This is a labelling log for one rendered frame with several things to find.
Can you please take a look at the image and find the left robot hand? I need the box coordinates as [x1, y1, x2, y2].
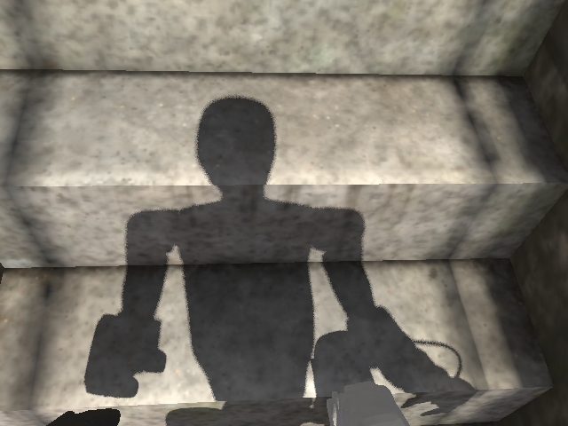
[46, 408, 121, 426]

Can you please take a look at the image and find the right robot thigh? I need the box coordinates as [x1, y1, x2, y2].
[327, 381, 410, 426]

